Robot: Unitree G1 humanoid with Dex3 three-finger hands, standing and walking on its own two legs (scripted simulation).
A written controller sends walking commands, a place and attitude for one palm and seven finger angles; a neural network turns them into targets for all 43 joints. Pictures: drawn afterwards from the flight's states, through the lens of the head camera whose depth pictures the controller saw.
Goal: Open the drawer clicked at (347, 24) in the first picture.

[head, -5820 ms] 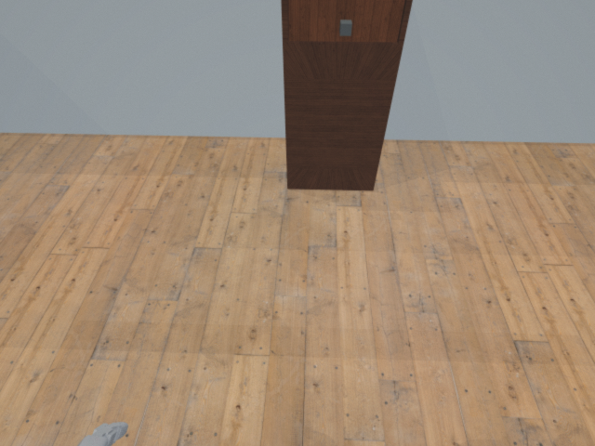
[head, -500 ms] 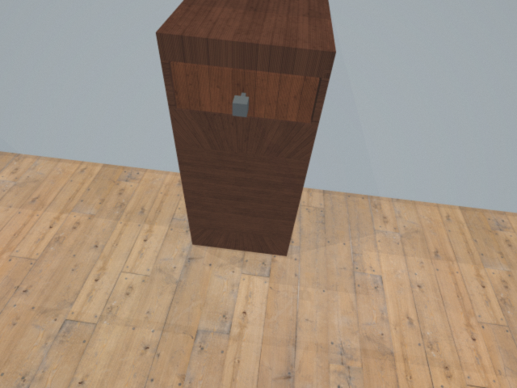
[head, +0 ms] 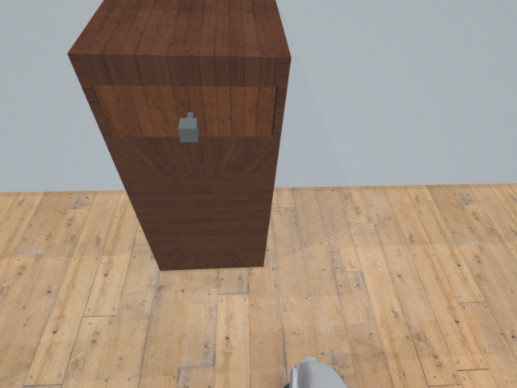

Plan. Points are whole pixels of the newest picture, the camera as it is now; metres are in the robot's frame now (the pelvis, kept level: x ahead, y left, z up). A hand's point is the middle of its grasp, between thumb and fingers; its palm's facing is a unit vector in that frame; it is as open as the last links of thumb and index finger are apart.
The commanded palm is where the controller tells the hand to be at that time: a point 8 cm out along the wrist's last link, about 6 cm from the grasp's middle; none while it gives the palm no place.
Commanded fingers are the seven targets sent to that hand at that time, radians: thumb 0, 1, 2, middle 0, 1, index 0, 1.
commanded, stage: take the last steps up to it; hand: left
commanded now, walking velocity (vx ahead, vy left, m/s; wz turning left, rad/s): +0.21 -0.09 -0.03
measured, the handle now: (189, 124) +0.64 +0.15 +0.03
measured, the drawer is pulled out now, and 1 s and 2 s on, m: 0.00 0.00 0.00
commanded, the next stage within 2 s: come to a stop and stand still in 0.14 s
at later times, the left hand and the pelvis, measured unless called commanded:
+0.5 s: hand (177, 382) +0.17 +0.14 -0.18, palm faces +0.06 -0.98 -0.21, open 7.3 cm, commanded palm none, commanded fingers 0.00 0.90 0.90 -0.20 -0.30 -0.20 -0.30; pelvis +0.14 -0.04 -0.01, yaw +0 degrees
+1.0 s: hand out of the picture +0.13 +0.12 -0.18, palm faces +0.04 -0.97 -0.23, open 7.4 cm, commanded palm none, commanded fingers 0.00 0.90 0.90 -0.20 -0.30 -0.20 -0.30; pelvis +0.08 -0.07 -0.02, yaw +1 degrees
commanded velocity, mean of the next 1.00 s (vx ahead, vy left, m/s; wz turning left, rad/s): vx -0.06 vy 0.00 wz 0.00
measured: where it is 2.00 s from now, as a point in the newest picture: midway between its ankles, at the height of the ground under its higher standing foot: outside the picture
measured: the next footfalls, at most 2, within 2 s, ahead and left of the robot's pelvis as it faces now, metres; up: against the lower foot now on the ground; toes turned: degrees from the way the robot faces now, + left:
right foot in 0.12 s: +0.19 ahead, -0.13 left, +0.00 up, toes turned -9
left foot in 0.50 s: +0.23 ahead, +0.08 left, +0.00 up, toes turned +4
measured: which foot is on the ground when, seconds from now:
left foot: down 0.00-0.10, up 0.12-0.48, down 0.50-0.82, up 0.84-1.00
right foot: up 0.00-0.10, down 0.12-0.56, up 0.58-0.80, down 0.82-1.00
